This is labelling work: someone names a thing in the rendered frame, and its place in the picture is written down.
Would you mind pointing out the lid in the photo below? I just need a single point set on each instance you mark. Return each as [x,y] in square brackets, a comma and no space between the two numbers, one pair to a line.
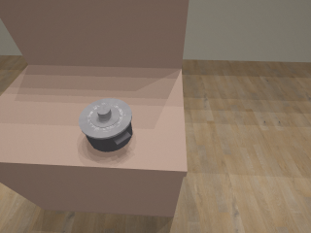
[99,128]

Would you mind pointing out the knob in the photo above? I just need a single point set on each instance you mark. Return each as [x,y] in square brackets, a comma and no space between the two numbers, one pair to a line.
[104,111]

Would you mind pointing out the table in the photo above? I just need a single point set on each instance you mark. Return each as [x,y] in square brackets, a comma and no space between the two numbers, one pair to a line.
[78,52]

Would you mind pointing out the pot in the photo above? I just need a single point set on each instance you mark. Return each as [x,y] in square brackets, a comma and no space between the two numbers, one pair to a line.
[114,143]

